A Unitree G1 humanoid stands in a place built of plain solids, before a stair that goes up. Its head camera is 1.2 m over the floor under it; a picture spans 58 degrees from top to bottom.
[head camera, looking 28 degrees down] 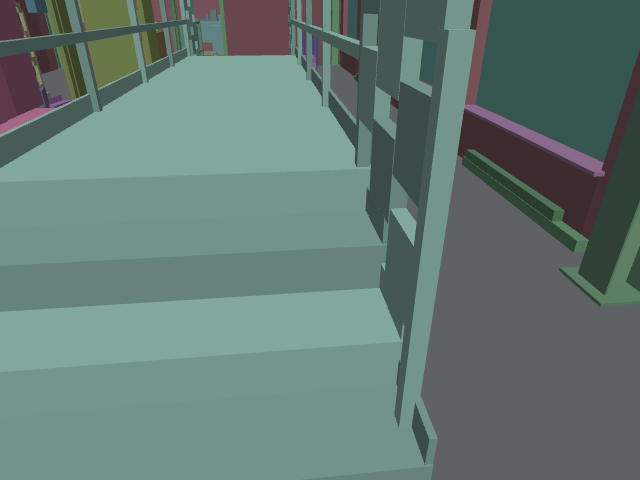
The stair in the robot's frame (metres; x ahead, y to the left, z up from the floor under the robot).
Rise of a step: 0.17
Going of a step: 0.28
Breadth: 1.40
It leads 6 degrees to the left of straight ahead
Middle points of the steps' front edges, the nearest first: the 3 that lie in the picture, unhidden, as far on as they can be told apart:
0.91 0.44 0.34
1.19 0.47 0.51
1.46 0.50 0.68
